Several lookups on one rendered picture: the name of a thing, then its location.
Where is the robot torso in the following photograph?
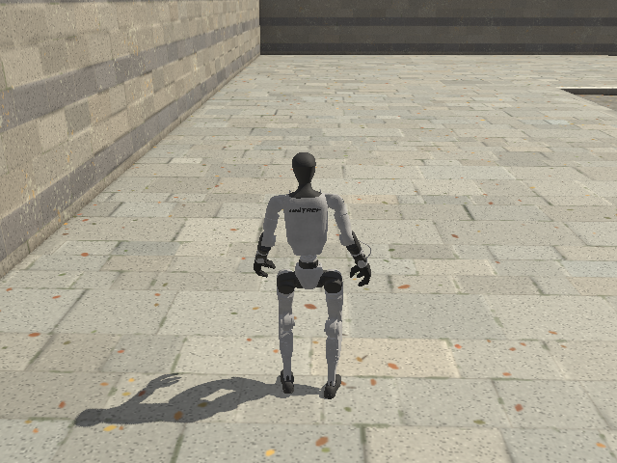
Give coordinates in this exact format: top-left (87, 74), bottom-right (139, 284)
top-left (283, 189), bottom-right (328, 289)

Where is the robot left foot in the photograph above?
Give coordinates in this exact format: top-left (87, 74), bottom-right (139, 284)
top-left (280, 370), bottom-right (294, 394)

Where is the left robot forearm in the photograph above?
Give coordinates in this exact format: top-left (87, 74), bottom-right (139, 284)
top-left (255, 233), bottom-right (271, 263)

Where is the robot right upper arm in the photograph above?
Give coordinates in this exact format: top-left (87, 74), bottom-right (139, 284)
top-left (325, 193), bottom-right (355, 246)

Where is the left robot hand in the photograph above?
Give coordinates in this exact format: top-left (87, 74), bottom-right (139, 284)
top-left (254, 259), bottom-right (276, 278)

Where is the right robot forearm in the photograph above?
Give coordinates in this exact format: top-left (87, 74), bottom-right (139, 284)
top-left (346, 231), bottom-right (368, 268)

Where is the right robot hand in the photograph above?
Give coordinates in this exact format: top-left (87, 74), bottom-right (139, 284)
top-left (350, 263), bottom-right (371, 286)

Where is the robot left upper arm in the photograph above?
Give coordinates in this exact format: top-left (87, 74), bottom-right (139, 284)
top-left (261, 195), bottom-right (285, 247)

